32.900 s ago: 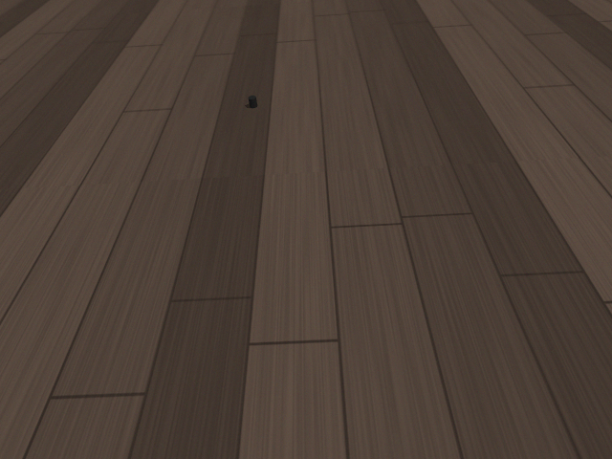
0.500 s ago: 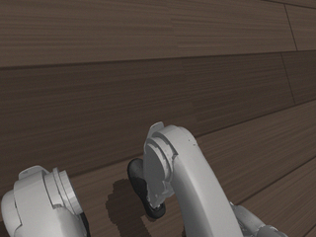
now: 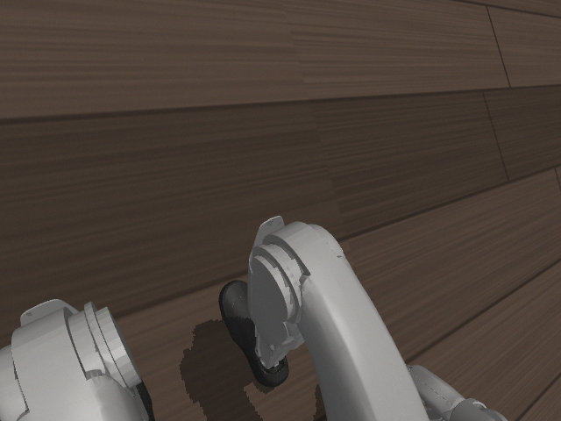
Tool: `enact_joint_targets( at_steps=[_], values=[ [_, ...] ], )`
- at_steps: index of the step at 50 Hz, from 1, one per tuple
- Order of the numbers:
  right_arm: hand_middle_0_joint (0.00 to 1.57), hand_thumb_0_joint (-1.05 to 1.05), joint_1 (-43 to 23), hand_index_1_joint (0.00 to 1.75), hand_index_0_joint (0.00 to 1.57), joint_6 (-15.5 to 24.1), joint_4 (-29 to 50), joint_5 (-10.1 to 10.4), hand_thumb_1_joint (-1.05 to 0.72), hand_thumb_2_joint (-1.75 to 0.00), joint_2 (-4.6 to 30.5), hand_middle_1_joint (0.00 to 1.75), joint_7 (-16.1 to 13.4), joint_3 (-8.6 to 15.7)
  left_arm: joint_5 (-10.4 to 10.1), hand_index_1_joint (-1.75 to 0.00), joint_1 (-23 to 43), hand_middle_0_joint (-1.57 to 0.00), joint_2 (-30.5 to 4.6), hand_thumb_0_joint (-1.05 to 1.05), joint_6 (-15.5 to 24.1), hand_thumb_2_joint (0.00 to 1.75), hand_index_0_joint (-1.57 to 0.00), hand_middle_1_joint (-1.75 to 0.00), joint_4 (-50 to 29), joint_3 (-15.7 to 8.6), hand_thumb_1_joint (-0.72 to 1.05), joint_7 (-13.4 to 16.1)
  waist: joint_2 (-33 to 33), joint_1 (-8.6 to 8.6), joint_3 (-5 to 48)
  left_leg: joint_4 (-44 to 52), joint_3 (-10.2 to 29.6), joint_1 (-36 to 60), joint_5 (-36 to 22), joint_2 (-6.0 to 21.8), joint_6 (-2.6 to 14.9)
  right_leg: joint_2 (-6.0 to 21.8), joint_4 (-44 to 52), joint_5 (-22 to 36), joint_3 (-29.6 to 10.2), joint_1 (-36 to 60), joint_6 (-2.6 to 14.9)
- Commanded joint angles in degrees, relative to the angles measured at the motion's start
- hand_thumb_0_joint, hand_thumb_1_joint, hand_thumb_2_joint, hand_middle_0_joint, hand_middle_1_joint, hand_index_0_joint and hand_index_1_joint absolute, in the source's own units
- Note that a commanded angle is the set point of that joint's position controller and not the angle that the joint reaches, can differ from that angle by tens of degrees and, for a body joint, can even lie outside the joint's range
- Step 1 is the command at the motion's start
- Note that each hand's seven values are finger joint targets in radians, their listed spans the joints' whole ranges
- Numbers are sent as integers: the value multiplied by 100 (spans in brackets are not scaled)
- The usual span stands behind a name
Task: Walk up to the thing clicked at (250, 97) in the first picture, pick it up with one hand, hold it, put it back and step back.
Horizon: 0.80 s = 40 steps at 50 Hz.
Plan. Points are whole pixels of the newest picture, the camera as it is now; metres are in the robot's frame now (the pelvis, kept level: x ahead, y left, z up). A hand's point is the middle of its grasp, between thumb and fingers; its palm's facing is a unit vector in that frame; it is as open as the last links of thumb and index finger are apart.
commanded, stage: open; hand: left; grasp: from above
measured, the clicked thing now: out of the picture +0.46 +0.35 -0.27
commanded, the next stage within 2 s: withdraw in 0.78 s
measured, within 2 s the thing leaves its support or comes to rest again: neither
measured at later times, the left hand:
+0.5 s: hand out of the picture +0.44 +0.34 -0.25, palm faces -0.43 -0.18 -0.88, open 12.2 cm
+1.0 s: hand out of the picture +0.45 +0.34 -0.25, palm faces -0.41 -0.18 -0.90, open 13.3 cm
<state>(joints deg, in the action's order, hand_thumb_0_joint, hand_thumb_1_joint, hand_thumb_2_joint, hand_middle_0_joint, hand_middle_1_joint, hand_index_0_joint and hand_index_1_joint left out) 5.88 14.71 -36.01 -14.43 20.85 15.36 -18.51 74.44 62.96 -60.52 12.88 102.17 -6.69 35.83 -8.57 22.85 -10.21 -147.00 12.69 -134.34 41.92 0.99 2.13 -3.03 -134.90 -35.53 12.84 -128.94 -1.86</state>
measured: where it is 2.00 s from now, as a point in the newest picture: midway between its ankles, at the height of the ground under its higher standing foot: (205, 391)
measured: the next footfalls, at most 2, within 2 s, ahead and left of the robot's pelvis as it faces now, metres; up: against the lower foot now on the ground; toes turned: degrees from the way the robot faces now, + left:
none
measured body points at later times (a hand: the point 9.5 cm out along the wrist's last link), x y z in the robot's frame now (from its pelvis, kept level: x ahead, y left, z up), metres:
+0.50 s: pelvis +0.00 +0.00 +0.00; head +0.28 +0.14 +0.33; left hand +0.46 +0.34 -0.20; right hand +0.06 -0.25 -0.04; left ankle +0.06 +0.11 -0.27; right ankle +0.12 -0.11 -0.27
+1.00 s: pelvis +0.00 +0.00 +0.00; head +0.28 +0.14 +0.32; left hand +0.47 +0.34 -0.20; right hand +0.06 -0.25 -0.04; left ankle +0.06 +0.11 -0.27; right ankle +0.12 -0.11 -0.27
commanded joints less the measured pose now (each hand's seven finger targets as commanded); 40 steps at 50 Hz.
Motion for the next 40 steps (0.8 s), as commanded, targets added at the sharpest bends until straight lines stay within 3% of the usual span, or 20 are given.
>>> enact_joint_targets(
  at_steps=[1,4,6,12,13,14,16,17,18,19,23,26,27,28,32,33,35,36,37,40],
  values=[
    [20,0,1103,30,20,-1,-137,76,-90,-90,1964,30,-77,589,-178,-58,1304,-54,-1320,0,54,46,-58,-62,-655,-68,8,151,3226,240,3603,1706,-201,2707,-1294,156,-176,-241,1026,1265,329,2134,304],
    [20,0,1057,30,20,-4,-69,64,-90,-90,1855,30,-50,490,-174,-62,1176,-50,-1114,0,53,52,-53,-65,-578,120,1,53,3080,322,3512,1599,-194,2731,-1400,176,-173,-249,985,1412,330,2210,276],
    [20,0,1065,30,20,-32,-94,110,-90,-90,1918,30,-98,536,-195,-66,1285,-46,-1410,0,103,56,-49,-69,-830,-43,-4,93,3283,186,3744,1667,-186,2814,-1460,164,-190,-251,1007,1403,321,2262,307],
    [20,0,1129,30,20,-73,-70,81,-90,-90,1889,30,-96,515,-160,-73,1249,-37,-1377,0,159,64,-39,-76,-893,-56,-14,117,3303,223,3748,1643,-204,2850,-1548,181,-198,-267,999,1475,354,2273,302],
    [20,0,1104,30,20,-74,-78,61,-90,-90,1910,30,-91,547,-131,-74,1149,-36,-1162,0,135,66,-38,-76,-702,106,-16,99,3201,297,3602,1575,-234,2770,-1513,180,-176,-281,1006,1485,325,2256,295],
    [20,0,1104,30,20,-73,-110,87,-90,-90,1889,30,-101,520,-180,-76,1216,-34,-1316,0,157,68,-36,-78,-796,-27,-18,130,3157,235,3701,1600,-207,2769,-1542,182,-181,-284,1021,1481,358,2260,294],
    [20,0,1119,30,20,-64,-81,80,-90,-90,1909,30,-101,536,-192,-79,1195,-31,-1214,0,146,70,-34,-81,-711,29,-20,135,3102,294,3551,1586,-220,2695,-1464,172,-164,-271,1033,1442,352,2227,287],
    [20,0,1026,30,20,-34,-24,89,-90,-90,1914,30,-91,536,-178,-80,1231,-30,-1008,0,139,72,-32,-82,-689,255,-22,106,3103,296,3391,1607,-247,2616,-1325,175,-156,-291,1064,1340,314,2171,298],
    [20,0,1138,30,20,-38,-66,78,-90,-90,1887,30,-91,485,-200,-82,1218,-28,-1366,0,139,72,-31,-84,-751,-59,-23,148,3019,272,3537,1621,-215,2660,-1380,170,-149,-271,1097,1366,365,2238,279],
    [20,0,1111,30,20,-58,-107,95,-89,-90,1943,30,-115,528,-169,-82,1195,-28,-1411,0,148,74,-30,-84,-795,-58,-24,172,3166,196,3599,1686,-192,2690,-1351,174,-175,-268,1066,1315,346,2230,306],
    [20,0,1098,30,20,-50,-29,67,-90,-90,1888,30,-109,490,-118,-86,1177,-25,-1232,0,140,76,-28,-88,-634,45,-26,129,3052,317,3439,1681,-170,2641,-1217,180,-169,-262,1041,1224,381,2098,292],
    [20,0,1042,30,20,-58,-38,91,-89,-90,1974,30,-134,580,-122,-89,1269,-22,-1237,0,135,79,-24,-92,-799,72,-29,142,3294,248,3663,1722,-144,2927,-1407,196,-218,-262,979,1349,373,2096,318],
    [20,0,1112,30,20,-47,-54,83,-90,-90,1906,30,-114,507,-132,-90,1364,-21,-1333,0,149,78,-24,-93,-846,-29,-29,152,3374,286,3659,1724,-114,2975,-1526,201,-233,-235,949,1428,401,2102,303],
    [20,0,1094,30,20,-46,-46,62,-90,-90,1895,30,-100,504,-109,-91,1217,-20,-1163,0,129,80,-23,-94,-688,67,-30,138,3273,323,3541,1736,-94,2969,-1491,203,-238,-231,928,1408,411,2041,300],
    [20,0,1060,30,20,-47,-11,82,-89,-90,1950,30,-133,501,-122,-94,1332,-17,-1274,0,156,80,-21,-97,-727,83,-33,142,3149,345,3333,1711,-190,2627,-1153,172,-176,-242,1090,1190,364,2073,288],
    [20,0,1067,30,20,-55,-36,67,-89,-90,1947,30,-149,504,-111,-94,1313,-17,-1354,0,147,82,-20,-97,-793,43,-34,158,3206,268,3463,1735,-201,2728,-1192,175,-186,-252,1098,1205,349,2136,303],
    [20,0,1004,30,20,-38,-31,75,-89,-90,1923,30,-161,505,-136,-95,1210,-16,-1259,0,144,84,-19,-98,-618,104,-35,161,3094,288,3297,1742,-197,2631,-1058,180,-191,-251,1089,1112,351,2078,305],
    [20,0,1062,30,20,-47,-26,68,-89,-90,1954,30,-159,499,-114,-96,1285,-15,-1374,0,158,85,-18,-99,-838,43,-36,175,3235,264,3536,1739,-194,2782,-1234,185,-198,-267,1094,1243,358,2179,302],
    [20,0,1043,30,20,-44,13,73,-89,-90,1983,30,-156,532,-110,-97,1414,-14,-1208,0,168,86,-17,-100,-946,184,-37,182,3396,264,3646,1738,-178,2898,-1352,190,-220,-268,1042,1336,341,2190,323],
    [20,0,1129,30,20,1,-16,71,-90,-90,1949,30,-110,481,-176,-98,1292,-14,-1248,0,137,87,-17,-101,-757,113,-37,176,3066,357,3489,1630,-182,2702,-1388,184,-167,-258,1068,1414,363,2242,267]
  ],
)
